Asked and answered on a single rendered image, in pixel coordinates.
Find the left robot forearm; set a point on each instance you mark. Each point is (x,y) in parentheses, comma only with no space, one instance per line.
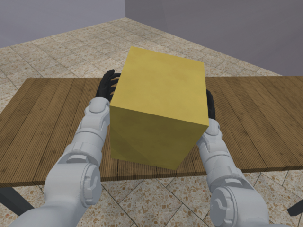
(90,135)

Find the right robot forearm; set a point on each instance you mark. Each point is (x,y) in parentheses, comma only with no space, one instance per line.
(217,161)

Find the table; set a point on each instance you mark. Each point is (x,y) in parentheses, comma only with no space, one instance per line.
(260,117)

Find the left robot hand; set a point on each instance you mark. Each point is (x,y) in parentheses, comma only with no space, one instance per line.
(104,90)

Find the right robot hand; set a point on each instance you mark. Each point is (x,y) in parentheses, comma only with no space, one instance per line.
(210,105)

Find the left robot upper arm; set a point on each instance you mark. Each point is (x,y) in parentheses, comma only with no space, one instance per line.
(69,190)

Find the right robot upper arm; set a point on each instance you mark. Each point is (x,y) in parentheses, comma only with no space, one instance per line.
(239,207)

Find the carton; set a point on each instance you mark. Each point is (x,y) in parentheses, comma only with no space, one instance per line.
(159,110)

